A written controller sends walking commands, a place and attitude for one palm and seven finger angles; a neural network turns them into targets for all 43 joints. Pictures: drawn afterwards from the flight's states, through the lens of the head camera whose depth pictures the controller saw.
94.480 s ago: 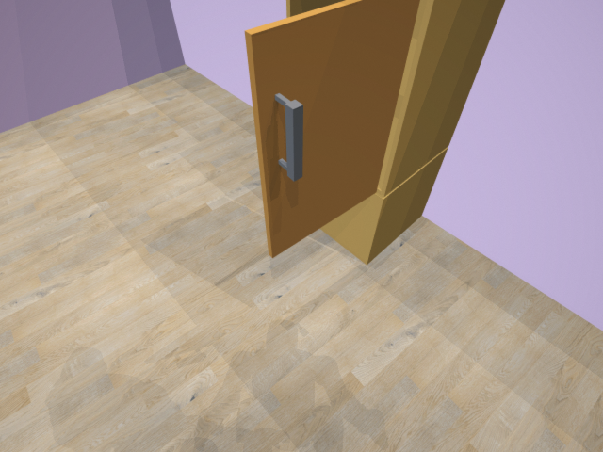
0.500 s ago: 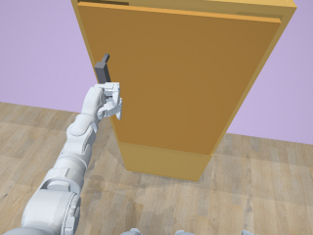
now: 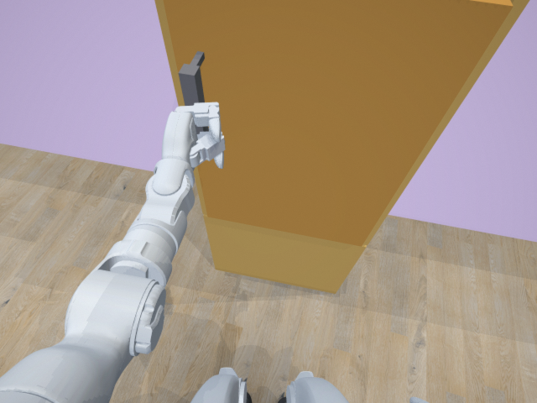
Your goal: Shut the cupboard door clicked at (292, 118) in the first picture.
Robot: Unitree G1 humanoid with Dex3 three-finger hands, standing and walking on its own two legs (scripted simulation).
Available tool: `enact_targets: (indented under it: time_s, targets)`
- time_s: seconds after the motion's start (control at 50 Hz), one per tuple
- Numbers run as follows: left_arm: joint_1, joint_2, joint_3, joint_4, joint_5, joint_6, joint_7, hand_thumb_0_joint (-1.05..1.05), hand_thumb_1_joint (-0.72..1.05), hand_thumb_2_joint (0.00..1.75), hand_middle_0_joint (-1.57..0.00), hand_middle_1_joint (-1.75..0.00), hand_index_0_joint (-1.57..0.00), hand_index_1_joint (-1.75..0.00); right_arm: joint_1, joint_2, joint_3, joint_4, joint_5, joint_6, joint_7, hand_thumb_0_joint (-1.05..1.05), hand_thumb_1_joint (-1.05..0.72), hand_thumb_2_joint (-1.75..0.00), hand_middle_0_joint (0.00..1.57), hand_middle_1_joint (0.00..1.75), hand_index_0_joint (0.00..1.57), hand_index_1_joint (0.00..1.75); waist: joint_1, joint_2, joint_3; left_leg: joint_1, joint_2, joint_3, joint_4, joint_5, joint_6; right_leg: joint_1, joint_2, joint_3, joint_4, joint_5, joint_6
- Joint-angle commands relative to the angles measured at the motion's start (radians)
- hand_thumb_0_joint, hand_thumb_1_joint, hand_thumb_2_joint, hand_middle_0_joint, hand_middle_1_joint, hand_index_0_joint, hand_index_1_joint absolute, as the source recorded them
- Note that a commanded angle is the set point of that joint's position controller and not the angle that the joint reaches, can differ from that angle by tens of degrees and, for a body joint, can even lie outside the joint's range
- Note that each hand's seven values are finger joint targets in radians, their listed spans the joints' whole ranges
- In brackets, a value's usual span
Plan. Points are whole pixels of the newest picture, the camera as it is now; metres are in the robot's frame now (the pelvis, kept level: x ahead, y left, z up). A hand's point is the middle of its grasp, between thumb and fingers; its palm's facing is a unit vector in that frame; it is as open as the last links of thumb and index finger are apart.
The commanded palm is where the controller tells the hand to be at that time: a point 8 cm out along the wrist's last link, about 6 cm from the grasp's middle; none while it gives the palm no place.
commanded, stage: pull the fist back off the door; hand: left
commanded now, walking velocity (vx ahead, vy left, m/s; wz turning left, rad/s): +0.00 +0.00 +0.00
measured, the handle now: (201, 108) +0.55 +0.10 +0.11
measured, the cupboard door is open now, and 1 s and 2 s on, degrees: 0 0 0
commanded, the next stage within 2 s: draw the hand back to the body in 0.70 s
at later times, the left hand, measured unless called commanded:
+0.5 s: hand (227, 166) +0.44 +0.05 +0.09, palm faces -0.16 -0.99 -0.01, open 3.1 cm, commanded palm +0.41 +0.11 +0.11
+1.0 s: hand (209, 178) +0.39 +0.07 +0.13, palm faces -0.15 -0.99 -0.05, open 3.1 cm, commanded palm +0.36 +0.14 +0.13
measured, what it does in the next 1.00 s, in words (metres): shifts its weight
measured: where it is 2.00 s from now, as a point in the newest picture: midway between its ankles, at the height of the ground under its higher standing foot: outside the picture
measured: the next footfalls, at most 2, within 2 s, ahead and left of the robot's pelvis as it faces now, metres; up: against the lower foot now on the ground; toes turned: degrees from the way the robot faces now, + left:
none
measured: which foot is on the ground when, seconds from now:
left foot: down 0.00-1.00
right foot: down 0.00-1.00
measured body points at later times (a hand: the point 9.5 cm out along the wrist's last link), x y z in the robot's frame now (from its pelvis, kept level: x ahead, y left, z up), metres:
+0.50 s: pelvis +0.03 -0.01 +0.02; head +0.07 -0.02 +0.46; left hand +0.44 +0.11 +0.10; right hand +0.08 -0.27 -0.10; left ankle +0.07 +0.06 -0.68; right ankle +0.04 -0.09 -0.68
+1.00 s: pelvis +0.06 -0.03 +0.03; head +0.08 -0.05 +0.48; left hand +0.39 +0.13 +0.13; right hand +0.23 -0.26 -0.06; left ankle +0.07 +0.06 -0.68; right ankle +0.04 -0.09 -0.68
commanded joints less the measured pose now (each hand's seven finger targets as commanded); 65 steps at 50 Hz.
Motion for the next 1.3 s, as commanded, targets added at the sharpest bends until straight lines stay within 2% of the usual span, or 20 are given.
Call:
enact_targets:
  time_s: [0.0,0.06,0.14,0.18,0.3,0.36,0.46,0.6,0.68,0.72,0.78,0.82,0.84,0.9,0.94,1.0,1.02,1.1,1.22,1.28]
  targets:
    - [-0.617,0.102,0.000,-0.218,0.082,-0.083,0.029,0.00,0.90,0.90,-1.30,-1.50,-1.30,-1.50,0.102,-0.168,-0.060,-0.094,-0.007,-0.024,0.013,0.00,-0.90,-0.90,0.20,0.30,0.20,0.30,-0.119,0.007,-0.357,0.338,0.077,-0.173,-0.174,-0.206,-0.043,-0.059,-0.014,0.090,-0.141,-0.058,0.029]
    - [-0.577,0.090,-0.026,-0.209,0.088,-0.099,-0.006,0.00,0.90,0.90,-1.30,-1.50,-1.30,-1.50,0.086,-0.169,-0.061,-0.107,-0.001,-0.021,0.019,0.00,-0.90,-0.90,0.20,0.30,0.20,0.30,-0.108,0.040,-0.334,0.358,0.088,-0.190,-0.187,-0.255,-0.050,-0.088,-0.013,0.092,-0.138,-0.079,0.025]
    - [-0.473,0.166,0.075,-0.203,0.007,-0.066,-0.042,0.00,0.90,0.90,-1.30,-1.50,-1.30,-1.50,0.071,-0.171,-0.056,-0.145,0.017,-0.012,0.007,0.00,-0.90,-0.90,0.20,0.30,0.20,0.30,-0.065,-0.042,-0.328,0.264,0.073,-0.131,-0.193,-0.248,-0.042,0.056,-0.009,0.117,-0.186,-0.115,0.027]
    - [-0.408,0.156,0.082,-0.228,-0.012,-0.057,-0.054,0.00,0.90,0.90,-1.30,-1.50,-1.30,-1.50,0.067,-0.161,-0.053,-0.163,0.022,-0.010,0.004,0.00,-0.90,-0.90,0.20,0.30,0.20,0.30,-0.042,-0.058,-0.325,0.236,0.068,-0.097,-0.191,-0.209,-0.039,0.114,-0.011,0.129,-0.208,-0.120,0.028]
    - [-0.140,0.171,0.108,-0.403,0.005,-0.095,-0.054,0.00,0.90,0.90,-1.30,-1.50,-1.30,-1.50,0.068,-0.151,-0.064,-0.210,0.021,-0.001,0.016,0.00,-0.90,-0.90,0.20,0.30,0.20,0.30,0.030,-0.026,-0.375,0.319,0.077,-0.067,-0.187,-0.011,-0.038,0.194,0.000,0.112,-0.190,0.035,0.020]
    - [0.012,0.119,0.075,-0.528,0.002,-0.082,-0.057,0.00,0.90,0.90,-1.30,-1.50,-1.30,-1.50,0.054,-0.139,-0.068,-0.238,0.025,0.011,0.024,0.00,-0.90,-0.90,0.20,0.30,0.20,0.30,0.047,-0.043,-0.373,0.363,0.082,-0.043,-0.190,0.082,-0.037,0.226,0.004,0.111,-0.195,0.139,0.028]
    - [0.146,0.121,0.063,-0.736,-0.008,-0.040,-0.056,0.00,0.90,0.90,-1.30,-1.50,-1.30,-1.50,0.020,-0.125,-0.070,-0.266,0.034,0.026,0.017,0.00,-0.90,-0.90,0.20,0.30,0.20,0.30,0.054,-0.073,-0.323,0.381,0.078,-0.016,-0.195,0.143,-0.025,0.292,-0.001,0.131,-0.225,0.246,0.049]
    - [0.338,0.050,-0.041,-0.985,-0.012,-0.006,-0.080,0.00,0.90,0.90,-1.30,-1.50,-1.30,-1.50,-0.040,-0.101,-0.061,-0.294,0.043,0.024,0.000,0.00,-0.90,-0.90,0.20,0.30,0.20,0.30,0.060,0.002,-0.312,0.494,0.082,-0.022,-0.197,0.261,-0.029,0.309,-0.007,0.123,-0.215,0.361,0.047]
    - [0.368,-0.003,-0.096,-0.965,-0.018,0.055,-0.098,0.00,0.90,0.90,-1.30,-1.50,-1.30,-1.50,-0.062,-0.094,-0.053,-0.286,0.048,0.031,-0.006,0.00,-0.90,-0.90,0.20,0.30,0.20,0.30,0.036,-0.057,-0.248,0.481,0.083,-0.037,-0.205,0.231,-0.032,0.289,-0.012,0.116,-0.230,0.349,0.050]
    - [0.341,0.028,-0.067,-0.950,-0.022,0.081,-0.097,0.00,0.90,0.90,-1.30,-1.50,-1.30,-1.50,-0.071,-0.097,-0.050,-0.279,0.050,0.038,-0.013,0.00,-0.90,-0.90,0.20,0.30,0.20,0.30,0.029,-0.094,-0.233,0.457,0.077,-0.033,-0.201,0.214,-0.028,0.305,-0.024,0.132,-0.244,0.366,0.062]
    - [0.346,0.048,-0.042,-0.949,-0.022,0.105,-0.094,0.00,0.90,0.90,-1.30,-1.50,-1.30,-1.50,-0.094,-0.092,-0.044,-0.286,0.047,0.048,-0.020,0.00,-0.90,-0.90,0.20,0.30,0.20,0.30,0.048,-0.095,-0.246,0.442,0.069,-0.030,-0.204,0.199,-0.030,0.344,-0.034,0.142,-0.247,0.371,0.058]
    - [0.354,0.075,-0.017,-1.020,-0.022,0.098,-0.089,0.00,0.90,0.90,-1.30,-1.50,-1.30,-1.50,-0.106,-0.086,-0.040,-0.299,0.043,0.049,-0.020,0.00,-0.90,-0.90,0.20,0.30,0.20,0.30,0.071,-0.030,-0.309,0.475,0.065,-0.027,-0.196,0.253,-0.031,0.383,-0.040,0.149,-0.230,0.436,0.057]
    - [0.418,0.119,0.029,-1.051,-0.022,0.093,-0.088,0.00,0.90,0.90,-1.30,-1.50,-1.30,-1.50,-0.114,-0.085,-0.038,-0.309,0.041,0.051,-0.019,0.00,-0.90,-0.90,0.20,0.30,0.20,0.30,0.099,0.003,-0.345,0.492,0.064,-0.024,-0.201,0.285,-0.034,0.420,-0.040,0.148,-0.224,0.467,0.048]
    - [0.542,0.173,0.086,-1.139,-0.036,0.091,-0.103,0.00,0.90,0.90,-1.30,-1.50,-1.30,-1.50,-0.128,-0.079,-0.028,-0.334,0.041,0.058,-0.021,0.00,-0.90,-0.90,0.20,0.30,0.20,0.30,0.123,-0.024,-0.398,0.484,0.059,-0.013,-0.206,0.335,-0.032,0.532,-0.053,0.169,-0.220,0.623,0.070]
    - [0.624,0.174,0.095,-1.166,-0.048,0.102,-0.127,0.00,0.90,0.90,-1.30,-1.50,-1.30,-1.50,-0.143,-0.075,-0.023,-0.346,0.048,0.061,-0.020,0.00,-0.90,-0.90,0.20,0.30,0.20,0.30,0.124,-0.053,-0.345,0.453,0.060,-0.006,-0.223,0.313,-0.032,0.557,-0.061,0.176,-0.234,0.682,0.087]
    - [0.701,0.157,0.088,-1.159,-0.072,0.151,-0.174,0.00,0.90,0.90,-1.30,-1.50,-1.30,-1.50,-0.160,-0.085,-0.022,-0.359,0.059,0.064,-0.027,0.00,-0.90,-0.90,0.20,0.30,0.20,0.30,0.106,-0.130,-0.223,0.421,0.065,-0.006,-0.235,0.243,-0.026,0.535,-0.071,0.194,-0.276,0.667,0.121]
    - [0.709,0.138,0.062,-1.175,-0.075,0.167,-0.193,0.00,0.90,0.90,-1.30,-1.50,-1.30,-1.50,-0.167,-0.086,-0.021,-0.361,0.063,0.063,-0.029,0.00,-0.90,-0.90,0.20,0.30,0.20,0.30,0.095,-0.121,-0.196,0.424,0.065,-0.006,-0.241,0.230,-0.025,0.522,-0.073,0.194,-0.287,0.660,0.126]
    - [0.726,0.158,0.069,-1.280,-0.109,0.224,-0.243,0.00,0.90,0.90,-1.30,-1.50,-1.30,-1.50,-0.186,-0.095,-0.023,-0.374,0.071,0.046,-0.049,0.00,-0.90,-0.90,0.20,0.30,0.20,0.30,0.089,-0.064,-0.185,0.472,0.068,-0.013,-0.252,0.213,-0.022,0.501,-0.069,0.196,-0.324,0.530,0.119]
    - [0.768,0.242,0.155,-1.431,-0.136,0.221,-0.238,0.00,0.90,0.90,-1.27,-1.47,-1.27,-1.47,-0.200,-0.087,-0.014,-0.368,0.066,-0.005,-0.071,0.00,-0.90,-0.90,0.20,0.30,0.20,0.30,0.103,-0.007,-0.193,0.506,0.069,-0.033,-0.286,0.180,-0.026,0.496,-0.061,0.191,-0.362,0.356,0.086]
    - [0.801,0.257,0.182,-1.408,-0.140,0.234,-0.230,0.00,0.90,0.90,-1.19,-1.38,-1.19,-1.38,-0.209,-0.088,-0.011,-0.357,0.067,-0.022,-0.076,0.00,-0.90,-0.90,0.20,0.30,0.20,0.30,0.104,-0.020,-0.122,0.491,0.072,-0.035,-0.310,0.119,-0.030,0.464,-0.057,0.190,-0.402,0.213,0.073]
